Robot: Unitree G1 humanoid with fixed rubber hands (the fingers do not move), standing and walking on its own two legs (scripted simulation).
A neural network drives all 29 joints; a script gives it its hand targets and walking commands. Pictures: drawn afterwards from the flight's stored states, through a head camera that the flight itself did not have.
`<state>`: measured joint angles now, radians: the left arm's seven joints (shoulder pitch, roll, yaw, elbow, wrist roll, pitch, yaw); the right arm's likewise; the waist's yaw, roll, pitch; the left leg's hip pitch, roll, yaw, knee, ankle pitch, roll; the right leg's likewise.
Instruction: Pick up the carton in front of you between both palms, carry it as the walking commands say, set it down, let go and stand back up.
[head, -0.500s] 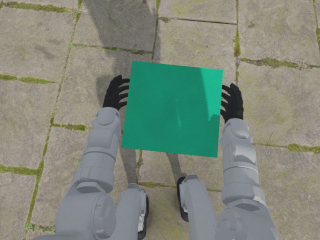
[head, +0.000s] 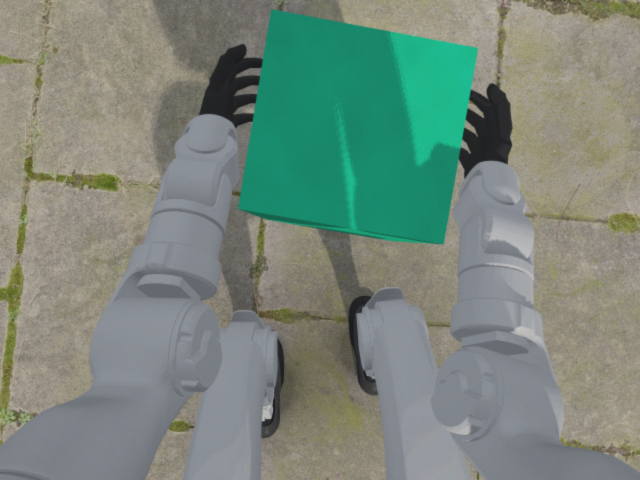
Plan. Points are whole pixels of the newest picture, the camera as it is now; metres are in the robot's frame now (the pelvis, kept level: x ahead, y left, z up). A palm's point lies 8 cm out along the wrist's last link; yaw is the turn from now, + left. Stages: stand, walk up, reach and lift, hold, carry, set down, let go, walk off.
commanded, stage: set down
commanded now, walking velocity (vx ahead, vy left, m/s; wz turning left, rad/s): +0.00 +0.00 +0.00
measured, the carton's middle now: (347, 154) +0.49 -0.08 -0.18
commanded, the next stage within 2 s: none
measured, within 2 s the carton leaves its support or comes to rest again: rests again in 1.40 s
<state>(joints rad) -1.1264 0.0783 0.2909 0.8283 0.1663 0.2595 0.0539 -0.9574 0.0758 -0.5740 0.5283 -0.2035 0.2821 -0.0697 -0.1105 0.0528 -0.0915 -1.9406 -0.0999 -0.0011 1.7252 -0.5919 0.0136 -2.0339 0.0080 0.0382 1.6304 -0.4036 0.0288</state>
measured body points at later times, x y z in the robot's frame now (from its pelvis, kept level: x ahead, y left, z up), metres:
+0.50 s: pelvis -0.02 +0.00 -0.09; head +0.35 -0.02 +0.16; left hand +0.57 +0.03 -0.27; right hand +0.48 -0.26 -0.25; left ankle +0.06 +0.10 -0.48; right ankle +0.12 -0.13 -0.48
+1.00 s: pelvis -0.01 +0.01 -0.13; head +0.36 +0.00 +0.12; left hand +0.58 +0.03 -0.31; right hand +0.49 -0.26 -0.28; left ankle +0.06 +0.10 -0.48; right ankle +0.12 -0.13 -0.48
